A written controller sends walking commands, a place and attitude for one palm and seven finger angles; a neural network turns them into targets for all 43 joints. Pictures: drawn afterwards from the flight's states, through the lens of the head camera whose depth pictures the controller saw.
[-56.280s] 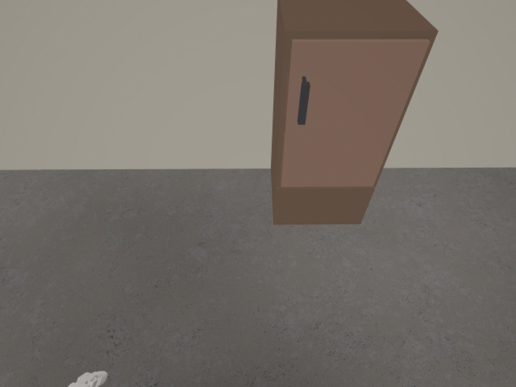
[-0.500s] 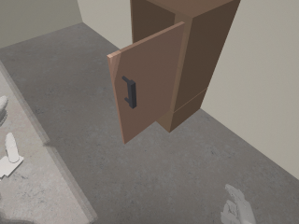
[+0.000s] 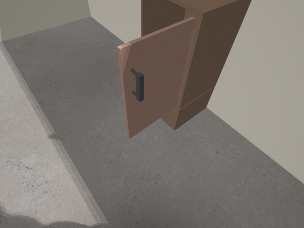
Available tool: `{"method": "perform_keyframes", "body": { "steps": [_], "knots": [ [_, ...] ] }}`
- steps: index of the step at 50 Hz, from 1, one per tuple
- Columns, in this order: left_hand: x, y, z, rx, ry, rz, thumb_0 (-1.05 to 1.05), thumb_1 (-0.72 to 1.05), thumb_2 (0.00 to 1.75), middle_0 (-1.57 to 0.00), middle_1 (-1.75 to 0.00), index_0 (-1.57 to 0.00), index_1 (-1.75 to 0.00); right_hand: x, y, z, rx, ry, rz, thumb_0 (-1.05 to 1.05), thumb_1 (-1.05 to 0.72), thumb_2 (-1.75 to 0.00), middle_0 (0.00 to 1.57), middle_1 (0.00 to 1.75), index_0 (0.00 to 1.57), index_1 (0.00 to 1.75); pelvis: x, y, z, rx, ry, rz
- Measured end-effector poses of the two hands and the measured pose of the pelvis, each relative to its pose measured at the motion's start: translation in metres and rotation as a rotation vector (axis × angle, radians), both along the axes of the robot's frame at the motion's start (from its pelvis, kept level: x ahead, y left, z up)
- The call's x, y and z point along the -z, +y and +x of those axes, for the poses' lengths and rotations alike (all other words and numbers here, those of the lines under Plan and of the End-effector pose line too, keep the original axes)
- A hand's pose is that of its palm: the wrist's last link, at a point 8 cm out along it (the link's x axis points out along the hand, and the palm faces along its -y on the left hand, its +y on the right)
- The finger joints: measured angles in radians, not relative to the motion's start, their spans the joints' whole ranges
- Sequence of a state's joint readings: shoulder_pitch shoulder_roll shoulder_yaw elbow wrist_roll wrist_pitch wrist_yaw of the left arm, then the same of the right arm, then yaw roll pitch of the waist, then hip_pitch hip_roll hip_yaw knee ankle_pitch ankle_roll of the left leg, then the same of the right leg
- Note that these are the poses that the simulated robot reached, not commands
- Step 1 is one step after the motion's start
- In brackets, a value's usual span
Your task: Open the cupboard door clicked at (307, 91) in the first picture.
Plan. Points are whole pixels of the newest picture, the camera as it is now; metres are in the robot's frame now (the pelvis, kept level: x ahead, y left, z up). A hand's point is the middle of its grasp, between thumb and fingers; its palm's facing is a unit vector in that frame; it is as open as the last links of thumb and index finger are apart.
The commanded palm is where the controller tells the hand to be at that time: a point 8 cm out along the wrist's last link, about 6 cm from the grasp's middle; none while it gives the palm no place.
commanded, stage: let the arm hang, fingers relaxed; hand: left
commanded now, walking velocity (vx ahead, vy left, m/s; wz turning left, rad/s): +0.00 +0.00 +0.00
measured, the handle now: (136, 85) +0.64 +0.10 -0.05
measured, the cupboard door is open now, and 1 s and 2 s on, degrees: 91 91 91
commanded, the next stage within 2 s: look to check the result in 0.66 s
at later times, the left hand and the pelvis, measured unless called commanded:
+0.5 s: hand out of the picture +0.02 +0.19 -0.17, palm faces +0.03 -0.98 -0.19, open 7.3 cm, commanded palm none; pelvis +0.01 +0.02 +0.00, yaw -1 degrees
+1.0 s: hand out of the picture +0.03 +0.19 -0.17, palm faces +0.02 -0.98 -0.19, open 7.4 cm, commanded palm none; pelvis +0.03 +0.02 +0.01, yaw -1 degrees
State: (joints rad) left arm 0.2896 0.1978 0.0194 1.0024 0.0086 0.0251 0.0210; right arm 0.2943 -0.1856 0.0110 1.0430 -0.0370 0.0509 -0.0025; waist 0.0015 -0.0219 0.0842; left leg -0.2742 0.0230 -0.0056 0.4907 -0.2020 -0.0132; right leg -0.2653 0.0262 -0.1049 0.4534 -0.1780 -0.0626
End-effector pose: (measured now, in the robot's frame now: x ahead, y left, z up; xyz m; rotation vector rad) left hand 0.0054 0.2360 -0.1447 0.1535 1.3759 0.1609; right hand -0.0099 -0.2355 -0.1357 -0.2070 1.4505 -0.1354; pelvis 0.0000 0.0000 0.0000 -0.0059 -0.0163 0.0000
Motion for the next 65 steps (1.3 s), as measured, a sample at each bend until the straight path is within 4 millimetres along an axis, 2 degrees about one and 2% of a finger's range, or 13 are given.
{"method": "perform_keyframes", "body": {
  "steps": [4,8,15,22,28,44,65],
  "knots": [
    [-0.005,0.008,-0.025,-0.020,0.076,0.023,0.00,0.95,0.89,-0.20,-0.30,-0.20,-0.29,0.005,0.012,-0.024,0.040,0.052,0.028,0.01,-0.90,-0.89,0.20,0.30,0.20,0.30,-0.001,0.003,0.000,0.004,-0.005,-0.003],
    [-0.008,0.013,-0.032,-0.028,0.102,0.037,0.00,0.93,0.89,-0.20,-0.30,-0.20,-0.29,0.009,0.026,-0.034,0.066,0.066,0.056,0.01,-0.90,-0.89,0.20,0.30,0.20,0.30,-0.002,0.007,0.001,0.009,-0.007,-0.003],
    [-0.006,0.009,-0.014,-0.023,0.064,0.019,0.01,0.91,0.89,-0.20,-0.30,-0.20,-0.29,0.012,0.049,-0.035,0.082,0.057,0.089,0.01,-0.90,-0.89,0.20,0.30,0.20,0.30,-0.002,0.014,0.002,0.015,0.000,0.001],
    [-0.002,0.001,0.010,-0.012,0.006,-0.011,0.01,0.92,0.89,-0.20,-0.30,-0.20,-0.29,0.011,0.059,-0.020,0.084,0.019,0.096,0.01,-0.90,-0.89,0.20,0.30,0.20,0.30,-0.003,0.019,0.007,0.017,-0.001,0.007],
    [-0.003,0.004,0.015,-0.012,0.004,-0.011,0.01,0.93,0.89,-0.20,-0.30,-0.20,-0.29,0.010,0.058,-0.001,0.076,-0.015,0.087,0.01,-0.91,-0.89,0.20,0.30,0.20,0.30,-0.004,0.021,0.012,0.017,-0.002,0.007],
    [-0.005,0.001,0.015,-0.015,0.052,-0.019,0.01,0.91,0.89,-0.20,-0.30,-0.20,-0.29,0.007,0.044,0.027,0.056,-0.029,0.055,0.01,-0.91,-0.89,0.20,0.30,0.20,0.30,-0.007,0.022,0.027,0.021,-0.001,0.009],
    [-0.009,-0.002,0.045,0.001,0.022,-0.001,0.01,0.91,0.89,-0.20,-0.30,-0.20,-0.29,0.008,0.034,0.044,0.051,-0.022,0.059,0.01,-0.91,-0.89,0.20,0.30,0.20,0.30,-0.008,0.012,0.043,0.020,0.000,0.011]
  ]
}}
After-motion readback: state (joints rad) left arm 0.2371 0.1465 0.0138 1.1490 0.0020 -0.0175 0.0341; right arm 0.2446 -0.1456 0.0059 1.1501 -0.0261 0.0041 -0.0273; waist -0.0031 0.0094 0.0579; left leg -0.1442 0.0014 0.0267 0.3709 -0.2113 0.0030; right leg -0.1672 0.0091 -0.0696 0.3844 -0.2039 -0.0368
